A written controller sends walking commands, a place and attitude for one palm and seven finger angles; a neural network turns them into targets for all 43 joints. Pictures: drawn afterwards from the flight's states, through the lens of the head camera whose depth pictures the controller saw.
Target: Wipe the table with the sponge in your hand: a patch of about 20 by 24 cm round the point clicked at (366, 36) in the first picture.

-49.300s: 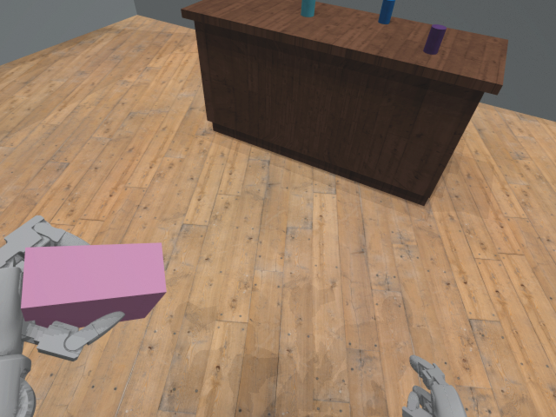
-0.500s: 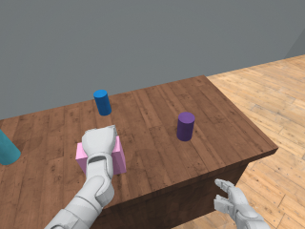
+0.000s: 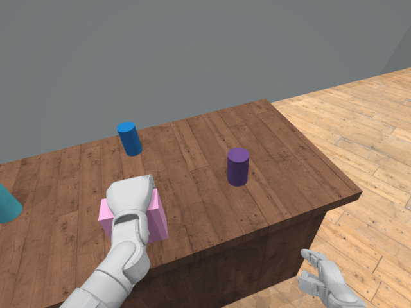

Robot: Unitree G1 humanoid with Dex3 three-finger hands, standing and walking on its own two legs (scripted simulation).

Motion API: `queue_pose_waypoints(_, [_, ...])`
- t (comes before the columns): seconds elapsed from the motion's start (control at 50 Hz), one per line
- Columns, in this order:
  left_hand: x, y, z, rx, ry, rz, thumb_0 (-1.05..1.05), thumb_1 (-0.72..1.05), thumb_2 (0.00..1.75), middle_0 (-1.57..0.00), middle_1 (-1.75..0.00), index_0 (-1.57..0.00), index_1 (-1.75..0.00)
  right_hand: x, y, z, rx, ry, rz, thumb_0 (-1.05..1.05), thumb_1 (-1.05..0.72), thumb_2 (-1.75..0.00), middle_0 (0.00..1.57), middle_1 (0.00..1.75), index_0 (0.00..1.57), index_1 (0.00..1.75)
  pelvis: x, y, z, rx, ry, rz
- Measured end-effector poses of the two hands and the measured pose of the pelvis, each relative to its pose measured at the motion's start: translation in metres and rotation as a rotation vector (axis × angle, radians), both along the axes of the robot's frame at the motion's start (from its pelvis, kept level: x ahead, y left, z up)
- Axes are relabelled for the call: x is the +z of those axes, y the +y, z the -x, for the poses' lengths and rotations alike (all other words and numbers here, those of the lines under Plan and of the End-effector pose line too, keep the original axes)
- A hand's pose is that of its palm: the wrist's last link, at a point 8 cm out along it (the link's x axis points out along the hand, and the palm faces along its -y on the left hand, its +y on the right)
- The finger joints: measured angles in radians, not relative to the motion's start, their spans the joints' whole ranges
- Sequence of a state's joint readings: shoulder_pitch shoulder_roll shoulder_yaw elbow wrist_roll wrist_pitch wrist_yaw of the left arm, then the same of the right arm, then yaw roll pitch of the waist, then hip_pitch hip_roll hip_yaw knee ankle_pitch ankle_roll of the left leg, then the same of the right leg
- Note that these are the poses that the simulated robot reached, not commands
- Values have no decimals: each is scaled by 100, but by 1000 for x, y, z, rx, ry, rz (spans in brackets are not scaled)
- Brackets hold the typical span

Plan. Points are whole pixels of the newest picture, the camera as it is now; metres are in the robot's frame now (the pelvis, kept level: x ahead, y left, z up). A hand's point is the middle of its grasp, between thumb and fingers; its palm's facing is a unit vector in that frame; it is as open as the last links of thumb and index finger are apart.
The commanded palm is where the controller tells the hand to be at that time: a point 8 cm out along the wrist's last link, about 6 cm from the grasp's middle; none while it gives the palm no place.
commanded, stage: slide across to the third lane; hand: left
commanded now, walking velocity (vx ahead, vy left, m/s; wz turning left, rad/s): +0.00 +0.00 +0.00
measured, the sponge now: (138, 224) +0.29 +0.20 -0.01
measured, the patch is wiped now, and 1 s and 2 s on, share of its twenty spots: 0.60 0.70 1.00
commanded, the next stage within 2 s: wipe forward along the third lane in 0.44 s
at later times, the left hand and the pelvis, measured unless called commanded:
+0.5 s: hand (160, 205) +0.32 +0.15 +0.04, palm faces -0.03 -0.07 -1.00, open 9.9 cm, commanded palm +0.29 +0.12 +0.09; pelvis -0.01 -0.01 +0.00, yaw +1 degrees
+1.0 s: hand (166, 193) +0.35 +0.14 +0.04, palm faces -0.05 -0.08 -1.00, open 9.8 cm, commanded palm +0.33 +0.15 +0.08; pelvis -0.02 -0.02 +0.00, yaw -1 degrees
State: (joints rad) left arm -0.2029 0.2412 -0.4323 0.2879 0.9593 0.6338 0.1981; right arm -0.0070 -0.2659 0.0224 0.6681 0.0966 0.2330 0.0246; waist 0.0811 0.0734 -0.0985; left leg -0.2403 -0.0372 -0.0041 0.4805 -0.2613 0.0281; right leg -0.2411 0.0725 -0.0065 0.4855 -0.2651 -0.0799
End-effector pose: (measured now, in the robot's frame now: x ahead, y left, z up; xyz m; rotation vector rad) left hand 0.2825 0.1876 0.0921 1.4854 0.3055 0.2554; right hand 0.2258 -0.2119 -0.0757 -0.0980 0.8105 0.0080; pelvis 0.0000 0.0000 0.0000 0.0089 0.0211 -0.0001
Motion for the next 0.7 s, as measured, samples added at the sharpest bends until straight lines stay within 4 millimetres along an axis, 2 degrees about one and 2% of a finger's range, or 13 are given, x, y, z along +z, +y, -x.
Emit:
queue_pose_waypoints(0.18, [1,-20,-5,-44,5,7,0,-49,106,-70,-141,-75,-136,1,-1,-5,5,-28,-15,1,-91,-90,20,29,20,30,1,-8,1,0,-1,-4])
queue_pose_waypoints(0.4, [0,-32,-12,-35,7,-1,-1,-49,106,-71,-140,-76,-135,1,-3,-3,16,-28,-22,1,-91,-90,20,30,20,30,0,-15,5,6,6,-6])
queue_pose_waypoints(0.58, [1,-51,-15,-84,-3,-1,-1,-49,106,-71,-140,-76,-135,-1,-6,5,2,-21,-26,1,-91,-90,20,30,20,30,0,-15,9,7,9,-6])
queue_pose_waypoints(0.7, [-1,-51,-21,-56,7,14,-1,-50,106,-73,-139,-78,-134,-3,-9,16,-17,-2,-10,1,-91,-90,20,30,20,30,-1,-15,14,4,11,-7])
